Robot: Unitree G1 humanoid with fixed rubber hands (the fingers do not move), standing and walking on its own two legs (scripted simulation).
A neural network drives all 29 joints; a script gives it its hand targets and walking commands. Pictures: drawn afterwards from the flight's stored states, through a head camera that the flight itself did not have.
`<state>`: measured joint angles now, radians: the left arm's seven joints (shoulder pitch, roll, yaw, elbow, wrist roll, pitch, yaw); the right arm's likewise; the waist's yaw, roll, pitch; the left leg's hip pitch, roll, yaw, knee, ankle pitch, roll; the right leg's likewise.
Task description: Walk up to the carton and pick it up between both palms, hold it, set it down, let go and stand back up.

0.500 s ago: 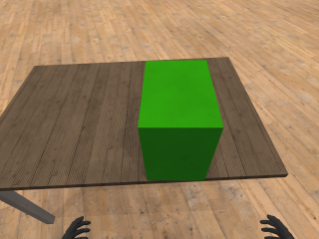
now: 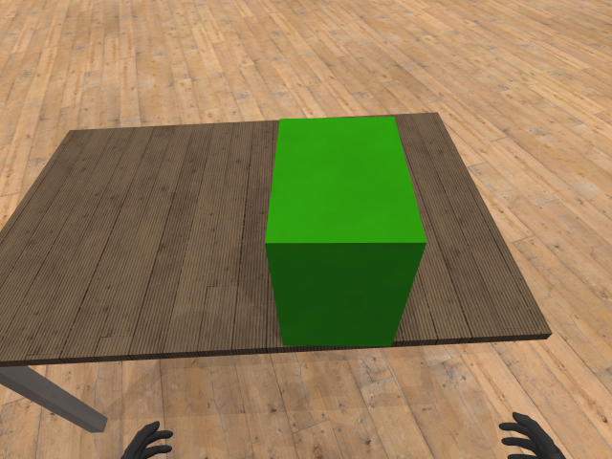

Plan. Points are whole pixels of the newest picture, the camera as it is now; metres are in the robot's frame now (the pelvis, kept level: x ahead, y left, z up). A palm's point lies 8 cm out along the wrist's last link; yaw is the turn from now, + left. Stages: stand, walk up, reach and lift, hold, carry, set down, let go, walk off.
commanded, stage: stand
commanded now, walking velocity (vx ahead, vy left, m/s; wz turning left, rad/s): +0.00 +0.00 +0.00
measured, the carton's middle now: (336, 234) +0.48 -0.02 -0.02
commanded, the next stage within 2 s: none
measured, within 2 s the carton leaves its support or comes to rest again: neither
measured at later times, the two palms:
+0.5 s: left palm out of the picture +0.11 +0.27 -0.10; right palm out of the picture +0.13 -0.29 -0.09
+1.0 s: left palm out of the picture +0.10 +0.27 -0.10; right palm out of the picture +0.11 -0.29 -0.09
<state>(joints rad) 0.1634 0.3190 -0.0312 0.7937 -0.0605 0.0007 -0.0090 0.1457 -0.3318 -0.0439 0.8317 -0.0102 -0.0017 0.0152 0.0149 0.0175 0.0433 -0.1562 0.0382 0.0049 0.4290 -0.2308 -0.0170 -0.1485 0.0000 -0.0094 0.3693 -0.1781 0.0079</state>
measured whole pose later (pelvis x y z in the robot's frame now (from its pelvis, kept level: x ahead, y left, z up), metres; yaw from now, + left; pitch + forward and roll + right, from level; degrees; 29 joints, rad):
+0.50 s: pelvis +0.00 +0.00 +0.00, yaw +0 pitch -3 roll -1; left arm 0.16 0.32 -0.03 0.82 -0.06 0.00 -0.01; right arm 0.15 -0.34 -0.04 0.83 -0.01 0.00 0.02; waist 0.01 0.02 0.04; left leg -0.15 0.04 0.00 0.43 -0.23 -0.02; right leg -0.14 0.00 -0.01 0.37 -0.18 0.01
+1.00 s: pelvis -0.01 +0.00 +0.00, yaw +0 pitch -4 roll -1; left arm 0.16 0.32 -0.03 0.84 -0.06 0.00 -0.02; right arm 0.15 -0.34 -0.04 0.84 -0.01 0.00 0.02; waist 0.01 0.03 0.04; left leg -0.15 0.04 0.00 0.43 -0.21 -0.02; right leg -0.14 0.00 -0.01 0.37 -0.16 0.01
